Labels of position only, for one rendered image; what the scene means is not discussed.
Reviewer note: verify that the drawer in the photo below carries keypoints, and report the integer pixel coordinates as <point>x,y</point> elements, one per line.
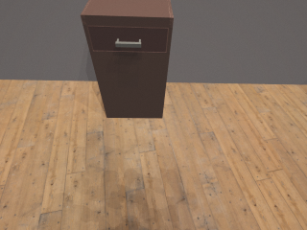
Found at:
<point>153,39</point>

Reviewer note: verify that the handle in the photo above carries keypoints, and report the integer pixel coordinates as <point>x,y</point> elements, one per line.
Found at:
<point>128,44</point>

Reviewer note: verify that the cabinet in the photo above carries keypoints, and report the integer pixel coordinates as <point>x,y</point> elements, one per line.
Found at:
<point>132,83</point>

